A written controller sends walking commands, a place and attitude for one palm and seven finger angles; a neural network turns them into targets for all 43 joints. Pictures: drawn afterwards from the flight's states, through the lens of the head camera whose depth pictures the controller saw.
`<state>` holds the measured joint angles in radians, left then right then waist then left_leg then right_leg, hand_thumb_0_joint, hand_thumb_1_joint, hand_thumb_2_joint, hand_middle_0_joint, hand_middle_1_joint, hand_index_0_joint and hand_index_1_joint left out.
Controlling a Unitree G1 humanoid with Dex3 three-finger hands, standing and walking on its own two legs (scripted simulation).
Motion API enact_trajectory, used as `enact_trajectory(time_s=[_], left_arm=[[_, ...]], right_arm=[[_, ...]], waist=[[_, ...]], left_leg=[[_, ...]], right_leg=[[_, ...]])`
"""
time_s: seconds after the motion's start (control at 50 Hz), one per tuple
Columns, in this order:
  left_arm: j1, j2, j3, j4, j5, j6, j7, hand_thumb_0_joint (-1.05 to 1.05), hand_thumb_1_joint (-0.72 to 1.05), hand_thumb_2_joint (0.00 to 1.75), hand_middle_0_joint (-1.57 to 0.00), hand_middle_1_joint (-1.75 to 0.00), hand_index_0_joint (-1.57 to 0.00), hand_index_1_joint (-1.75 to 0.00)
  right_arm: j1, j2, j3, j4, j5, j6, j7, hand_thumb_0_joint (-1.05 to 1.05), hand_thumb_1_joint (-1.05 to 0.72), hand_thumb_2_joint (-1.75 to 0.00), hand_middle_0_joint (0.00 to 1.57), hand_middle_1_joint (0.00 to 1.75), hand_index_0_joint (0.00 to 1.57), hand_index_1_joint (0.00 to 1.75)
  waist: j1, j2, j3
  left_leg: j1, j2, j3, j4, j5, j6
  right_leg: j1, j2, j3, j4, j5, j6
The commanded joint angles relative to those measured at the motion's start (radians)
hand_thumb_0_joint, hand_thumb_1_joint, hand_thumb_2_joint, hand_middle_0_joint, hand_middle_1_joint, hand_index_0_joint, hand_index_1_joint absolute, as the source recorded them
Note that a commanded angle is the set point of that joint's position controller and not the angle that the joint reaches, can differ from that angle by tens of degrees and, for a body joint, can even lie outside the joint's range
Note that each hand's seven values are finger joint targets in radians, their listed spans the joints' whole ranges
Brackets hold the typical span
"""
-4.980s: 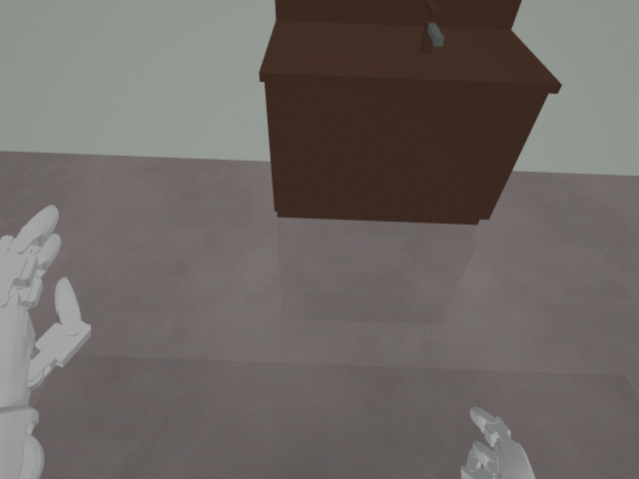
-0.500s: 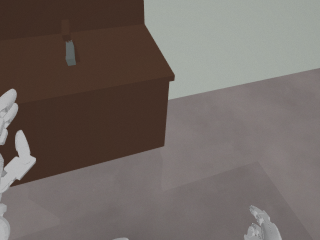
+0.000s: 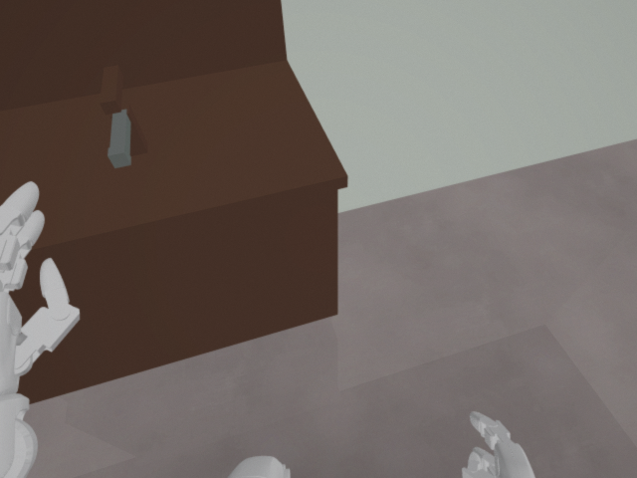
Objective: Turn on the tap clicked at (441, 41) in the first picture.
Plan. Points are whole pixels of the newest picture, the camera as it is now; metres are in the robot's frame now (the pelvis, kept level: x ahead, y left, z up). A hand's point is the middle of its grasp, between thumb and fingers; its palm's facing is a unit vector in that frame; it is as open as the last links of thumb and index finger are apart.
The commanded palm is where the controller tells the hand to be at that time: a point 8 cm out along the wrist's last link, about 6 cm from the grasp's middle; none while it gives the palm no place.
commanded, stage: take the last steps up to it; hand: left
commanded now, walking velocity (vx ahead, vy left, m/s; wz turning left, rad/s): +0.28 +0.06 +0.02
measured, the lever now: (119, 156) +0.59 +0.40 +0.05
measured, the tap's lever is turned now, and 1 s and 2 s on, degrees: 0 0 0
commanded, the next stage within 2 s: come to a stop and stand still in 0.54 s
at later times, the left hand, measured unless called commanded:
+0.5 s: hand (139, 221) +0.33 +0.21 +0.18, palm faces +0.39 -0.79 -0.47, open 7.4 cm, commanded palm +0.27 +0.26 +0.18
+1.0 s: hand (161, 190) +0.38 +0.21 +0.18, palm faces +0.37 -0.82 -0.43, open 7.4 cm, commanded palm +0.32 +0.26 +0.18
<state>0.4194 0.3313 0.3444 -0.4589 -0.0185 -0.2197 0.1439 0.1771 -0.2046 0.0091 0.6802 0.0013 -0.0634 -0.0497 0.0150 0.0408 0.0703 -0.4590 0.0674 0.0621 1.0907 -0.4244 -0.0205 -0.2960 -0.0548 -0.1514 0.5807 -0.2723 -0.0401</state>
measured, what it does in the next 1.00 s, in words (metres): walks ahead: left foot, then right foot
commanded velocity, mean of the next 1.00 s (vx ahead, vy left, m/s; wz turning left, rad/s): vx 0.08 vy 0.02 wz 0.02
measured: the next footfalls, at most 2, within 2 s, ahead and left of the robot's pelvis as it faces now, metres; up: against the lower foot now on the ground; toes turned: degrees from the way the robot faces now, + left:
left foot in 0.16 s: +0.13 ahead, +0.14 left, +0.00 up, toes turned +8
right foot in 0.44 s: +0.20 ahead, -0.11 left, +0.00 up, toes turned -4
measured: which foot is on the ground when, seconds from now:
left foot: up 0.00-0.14, down 0.16-0.44, up 0.46-0.72, down 0.74-1.00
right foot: down 0.00-0.18, up 0.20-0.42, down 0.44-1.00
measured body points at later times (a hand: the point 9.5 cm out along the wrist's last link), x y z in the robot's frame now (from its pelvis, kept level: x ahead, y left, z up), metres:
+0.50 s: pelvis +0.11 -0.02 -0.01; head +0.13 -0.04 +0.44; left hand +0.30 +0.25 +0.20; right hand +0.28 -0.22 -0.12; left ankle +0.08 +0.12 -0.70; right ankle +0.15 -0.11 -0.73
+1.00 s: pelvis +0.16 -0.02 +0.00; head +0.18 -0.03 +0.45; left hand +0.35 +0.25 +0.20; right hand +0.34 -0.23 -0.08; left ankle +0.19 +0.11 -0.73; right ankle +0.16 -0.11 -0.73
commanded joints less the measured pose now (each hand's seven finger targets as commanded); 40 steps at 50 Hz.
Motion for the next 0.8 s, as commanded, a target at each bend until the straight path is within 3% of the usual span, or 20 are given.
enact_trajectory(time_s=[0.0, 0.1, 0.12, 0.16, 0.18, 0.24, 0.28, 0.36, 0.38, 0.4, 0.42, 0.44, 0.48, 0.54, 0.6, 0.66, 0.68, 0.72, 0.76, 0.78], left_arm=[[-0.019, 0.217, 0.152, -0.267, -0.002, -0.073, 0.037, 0.00, 0.90, 0.90, -0.20, -0.30, -0.20, -0.30], [-0.007, 0.207, 0.141, -0.298, -0.010, -0.060, 0.056, 0.00, 0.90, 0.90, -0.20, -0.30, -0.20, -0.30], [-0.028, 0.201, 0.131, -0.304, -0.011, -0.066, 0.054, 0.00, 0.90, 0.90, -0.20, -0.30, -0.20, -0.30], [-0.060, 0.198, 0.127, -0.270, -0.014, -0.080, 0.048, 0.00, 0.90, 0.90, -0.20, -0.30, -0.20, -0.30], [-0.059, 0.227, 0.145, -0.231, -0.008, -0.078, 0.044, 0.00, 0.90, 0.90, -0.20, -0.30, -0.20, -0.30], [-0.027, 0.192, 0.114, -0.276, -0.006, -0.081, 0.029, 0.00, 0.90, 0.90, -0.20, -0.30, -0.20, -0.30], [0.033, 0.179, 0.114, -0.291, -0.014, -0.069, 0.027, 0.00, 0.90, 0.90, -0.20, -0.30, -0.20, -0.30], [0.033, 0.187, 0.131, -0.241, -0.012, -0.053, 0.032, 0.00, 0.90, 0.90, -0.20, -0.30, -0.20, -0.30], [0.011, 0.202, 0.142, -0.221, -0.008, -0.051, 0.034, 0.00, 0.90, 0.90, -0.20, -0.30, -0.20, -0.30], [-0.002, 0.219, 0.144, -0.198, 0.000, -0.045, 0.034, 0.00, 0.90, 0.90, -0.20, -0.30, -0.20, -0.30], [-0.027, 0.250, 0.163, -0.195, -0.004, -0.043, 0.039, 0.00, 0.90, 0.90, -0.20, -0.30, -0.20, -0.30], [-0.045, 0.254, 0.178, -0.172, -0.020, -0.043, 0.033, 0.00, 0.90, 0.90, -0.20, -0.30, -0.20, -0.30], [-0.025, 0.246, 0.179, -0.179, -0.017, -0.060, 0.027, 0.00, 0.90, 0.90, -0.20, -0.30, -0.20, -0.30], [-0.009, 0.213, 0.151, -0.210, -0.004, -0.077, 0.025, 0.00, 0.90, 0.90, -0.20, -0.30, -0.20, -0.30], [0.007, 0.206, 0.144, -0.266, -0.005, -0.078, 0.038, 0.00, 0.90, 0.90, -0.20, -0.30, -0.20, -0.30], [-0.002, 0.200, 0.130, -0.294, -0.007, -0.066, 0.050, 0.00, 0.90, 0.90, -0.20, -0.30, -0.20, -0.30], [-0.010, 0.202, 0.126, -0.303, -0.010, -0.066, 0.050, 0.00, 0.90, 0.90, -0.20, -0.30, -0.20, -0.30], [-0.010, 0.204, 0.121, -0.294, -0.015, -0.063, 0.044, 0.00, 0.90, 0.90, -0.20, -0.30, -0.20, -0.30], [-0.001, 0.203, 0.125, -0.241, -0.017, -0.062, 0.027, 0.00, 0.90, 0.90, -0.20, -0.30, -0.20, -0.30], [-0.023, 0.212, 0.127, -0.262, -0.011, -0.067, 0.027, 0.00, 0.90, 0.90, -0.20, -0.30, -0.20, -0.30]], right_arm=[[-0.089, -0.073, -0.041, -0.200, -0.002, -0.052, -0.016, 0.00, -0.90, -0.90, 0.20, 0.30, 0.20, 0.30], [-0.044, -0.086, -0.061, -0.231, -0.003, -0.056, -0.031, 0.00, -0.90, -0.90, 0.20, 0.30, 0.20, 0.30], [-0.029, -0.103, -0.068, -0.236, 0.002, -0.056, -0.034, 0.00, -0.90, -0.90, 0.20, 0.30, 0.20, 0.30], [-0.030, -0.124, -0.073, -0.245, 0.011, -0.059, -0.029, 0.00, -0.90, -0.90, 0.20, 0.30, 0.20, 0.30], [-0.041, -0.108, -0.062, -0.231, -0.001, -0.067, -0.032, 0.00, -0.90, -0.90, 0.20, 0.30, 0.20, 0.30], [-0.030, -0.112, -0.075, -0.210, 0.014, -0.085, -0.017, 0.00, -0.90, -0.90, 0.20, 0.30, 0.20, 0.30], [-0.022, -0.116, -0.072, -0.213, 0.013, -0.092, -0.009, 0.00, -0.90, -0.90, 0.20, 0.30, 0.20, 0.30], [-0.029, -0.110, -0.059, -0.213, 0.012, -0.088, -0.013, 0.00, -0.90, -0.90, 0.20, 0.30, 0.20, 0.30], [-0.039, -0.106, -0.057, -0.212, 0.013, -0.082, -0.017, 0.00, -0.90, -0.90, 0.20, 0.30, 0.20, 0.30], [-0.030, -0.088, -0.054, -0.212, 0.014, -0.072, -0.020, 0.00, -0.90, -0.90, 0.20, 0.30, 0.20, 0.30], [-0.045, -0.063, -0.042, -0.225, 0.012, -0.071, -0.017, 0.00, -0.90, -0.90, 0.20, 0.30, 0.20, 0.30], [-0.049, -0.092, -0.059, -0.210, 0.007, -0.077, -0.012, 0.00, -0.90, -0.90, 0.20, 0.30, 0.20, 0.30], [-0.061, -0.079, -0.044, -0.186, 0.005, -0.064, -0.006, 0.00, -0.90, -0.90, 0.20, 0.30, 0.20, 0.30], [-0.085, -0.070, -0.033, -0.190, 0.000, -0.043, -0.011, 0.00, -0.90, -0.90, 0.20, 0.30, 0.20, 0.30], [-0.088, -0.067, -0.040, -0.211, -0.006, -0.048, -0.016, 0.00, -0.90, -0.90, 0.20, 0.30, 0.20, 0.30], [-0.055, -0.077, -0.048, -0.224, -0.012, -0.051, -0.020, 0.00, -0.90, -0.90, 0.20, 0.30, 0.20, 0.30], [-0.048, -0.089, -0.057, -0.229, -0.008, -0.048, -0.024, 0.00, -0.90, -0.90, 0.20, 0.30, 0.20, 0.30], [-0.043, -0.119, -0.065, -0.247, 0.007, -0.043, -0.024, 0.00, -0.90, -0.90, 0.20, 0.30, 0.20, 0.30], [-0.039, -0.108, -0.056, -0.238, -0.010, -0.052, -0.018, 0.00, -0.90, -0.90, 0.20, 0.30, 0.20, 0.30], [-0.039, -0.106, -0.055, -0.231, -0.013, -0.061, -0.015, 0.00, -0.90, -0.90, 0.20, 0.30, 0.20, 0.30]], waist=[[-0.004, -0.178, -0.187], [-0.010, -0.085, -0.189], [-0.022, -0.005, -0.196], [-0.024, 0.261, -0.181], [-0.033, 0.291, -0.137], [-0.019, 0.162, -0.138], [-0.018, 0.186, -0.164], [-0.014, 0.164, -0.168], [-0.008, 0.110, -0.175], [-0.011, -0.061, -0.191], [-0.013, -0.297, -0.176], [0.003, -0.331, -0.167], [-0.013, -0.233, -0.117], [-0.018, -0.174, -0.153], [0.004, -0.201, -0.195], [-0.012, -0.108, -0.210], [-0.014, -0.051, -0.206], [0.003, 0.128, -0.206], [-0.013, 0.218, -0.165], [-0.010, 0.218, -0.160]], left_leg=[[0.024, 0.029, 0.028, -0.300, 0.054, 0.014], [0.285, -0.028, 0.106, -0.644, 0.213, 0.024], [0.370, 0.022, 0.034, -0.684, 0.225, 0.050], [0.481, 0.315, -0.399, -0.789, 0.345, 0.214], [0.419, 0.360, -0.490, -0.830, 0.303, 0.267], [0.439, 0.282, -0.278, -0.743, 0.456, 0.243], [0.378, 0.226, -0.148, -0.726, 0.530, 0.200], [0.247, 0.173, -0.029, -0.623, 0.408, 0.124], [0.178, 0.153, -0.003, -0.531, 0.331, 0.101], [0.059, 0.074, 0.060, -0.336, 0.194, 0.066], [-0.140, -0.049, 0.094, -0.118, -0.068, 0.018], [-0.163, -0.034, -0.024, 0.041, -0.132, 0.009], [-0.196, 0.008, -0.080, 0.130, -0.031, -0.007], [-0.054, 0.020, -0.029, -0.111, 0.021, -0.001], [0.072, -0.010, 0.040, -0.374, 0.074, 0.014], [0.251, -0.053, 0.074, -0.618, 0.260, 0.007], [0.314, -0.013, 0.039, -0.680, 0.328, 0.013], [0.389, 0.211, -0.206, -0.709, 0.641, 0.105], [0.326, 0.278, -0.309, -0.769, 0.751, 0.156], [0.341, 0.271, -0.272, -0.745, 0.796, 0.156]], right_leg=[[0.162, -0.250, 0.211, -0.255, 0.176, -0.117], [0.123, -0.165, 0.168, -0.125, 0.057, -0.054], [0.060, -0.125, 0.143, -0.003, 0.030, -0.023], [-0.241, 0.030, 0.062, 0.366, -0.348, 0.046], [-0.299, 0.007, 0.113, 0.488, -0.350, 0.044], [-0.326, -0.023, 0.112, 0.419, -0.236, 0.054], [-0.200, -0.005, 0.056, 0.272, -0.155, 0.058], [0.072, 0.050, -0.034, -0.038, -0.020, 0.061], [0.173, 0.030, -0.006, -0.116, 0.033, 0.050], [0.261, -0.092, 0.179, -0.169, 0.095, -0.006], [0.332, -0.297, 0.528, -0.253, 0.231, -0.108], [0.266, -0.364, 0.620, -0.304, 0.190, -0.147], [0.230, -0.340, 0.487, -0.281, 0.266, -0.162], [0.180, -0.269, 0.249, -0.226, 0.474, -0.111], [0.200, -0.242, 0.201, -0.204, 0.416, -0.100], [0.160, -0.177, 0.159, -0.132, 0.301, -0.048], [0.134, -0.146, 0.153, -0.080, 0.270, -0.018], [-0.011, -0.014, 0.095, 0.061, -0.067, 0.054], [-0.056, 0.021, 0.109, 0.173, -0.264, 0.060], [-0.050, 0.015, 0.121, 0.141, -0.226, 0.056]])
